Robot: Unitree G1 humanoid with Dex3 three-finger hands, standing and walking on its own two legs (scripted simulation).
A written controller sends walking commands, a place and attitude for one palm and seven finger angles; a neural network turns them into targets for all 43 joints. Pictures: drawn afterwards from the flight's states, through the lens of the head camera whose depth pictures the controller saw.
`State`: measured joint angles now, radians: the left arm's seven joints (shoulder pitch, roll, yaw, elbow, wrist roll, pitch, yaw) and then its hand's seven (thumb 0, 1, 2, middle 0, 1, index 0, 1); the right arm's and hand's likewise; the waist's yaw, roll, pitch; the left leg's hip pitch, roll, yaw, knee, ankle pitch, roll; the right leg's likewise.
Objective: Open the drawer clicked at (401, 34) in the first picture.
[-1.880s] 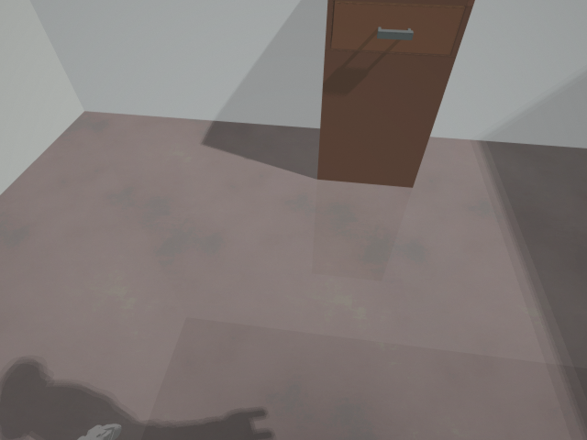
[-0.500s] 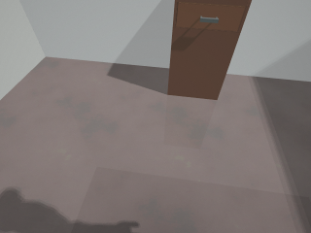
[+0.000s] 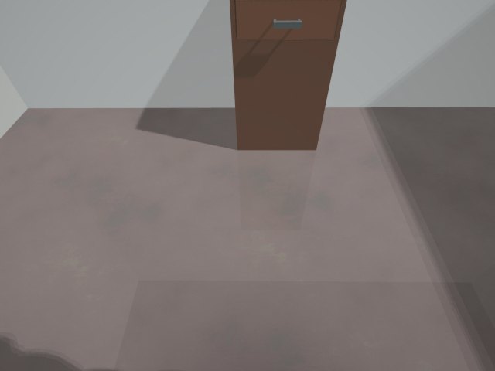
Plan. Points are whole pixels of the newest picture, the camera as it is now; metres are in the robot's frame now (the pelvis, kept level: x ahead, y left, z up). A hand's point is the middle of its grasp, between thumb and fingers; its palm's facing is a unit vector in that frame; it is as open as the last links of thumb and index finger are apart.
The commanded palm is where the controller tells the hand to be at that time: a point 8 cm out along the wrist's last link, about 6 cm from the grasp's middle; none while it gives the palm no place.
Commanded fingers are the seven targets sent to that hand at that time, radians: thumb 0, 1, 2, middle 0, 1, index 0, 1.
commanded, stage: walk to a spot facing it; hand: left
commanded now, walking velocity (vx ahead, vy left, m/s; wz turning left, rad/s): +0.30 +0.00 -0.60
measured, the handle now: (287, 22) +1.45 -0.04 +0.00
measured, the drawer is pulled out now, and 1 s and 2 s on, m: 0.00 0.00 0.00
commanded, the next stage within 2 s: turn to face it in 1.80 s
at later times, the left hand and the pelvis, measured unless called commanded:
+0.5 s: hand out of the picture +0.12 +0.25 -0.18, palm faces -0.13 -0.97 -0.19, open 7.4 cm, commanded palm none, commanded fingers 0.00 0.90 0.90 -0.20 -0.30 -0.20 -0.30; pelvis +0.13 +0.05 +0.00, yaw -15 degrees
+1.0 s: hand (271, 208) +0.54 -0.01 -0.15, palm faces -0.60 -0.78 -0.19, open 7.4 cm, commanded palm none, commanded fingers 0.00 0.90 0.90 -0.20 -0.30 -0.20 -0.30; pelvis +0.30 -0.05 -0.01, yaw -32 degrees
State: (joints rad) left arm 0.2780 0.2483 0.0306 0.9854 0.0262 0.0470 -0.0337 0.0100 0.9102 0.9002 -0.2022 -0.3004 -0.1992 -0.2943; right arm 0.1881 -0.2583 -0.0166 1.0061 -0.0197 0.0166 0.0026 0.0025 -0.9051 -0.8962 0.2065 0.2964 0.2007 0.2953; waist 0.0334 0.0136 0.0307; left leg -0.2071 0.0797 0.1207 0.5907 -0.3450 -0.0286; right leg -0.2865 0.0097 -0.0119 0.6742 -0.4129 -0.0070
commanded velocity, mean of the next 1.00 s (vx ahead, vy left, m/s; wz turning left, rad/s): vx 0.34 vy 0.00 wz -0.50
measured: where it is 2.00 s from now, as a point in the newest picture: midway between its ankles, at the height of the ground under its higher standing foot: (324, 286)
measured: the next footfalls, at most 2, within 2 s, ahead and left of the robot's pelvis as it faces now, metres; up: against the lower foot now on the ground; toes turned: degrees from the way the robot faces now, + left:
left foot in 0.44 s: +0.24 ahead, +0.14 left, +0.00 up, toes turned -9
right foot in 0.96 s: +0.37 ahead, -0.19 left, +0.00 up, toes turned -39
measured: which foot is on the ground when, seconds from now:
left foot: down 0.00-0.02, up 0.04-0.42, down 0.44-0.98, up 1.00-1.00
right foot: down 0.00-0.44, up 0.46-0.94, down 0.96-1.00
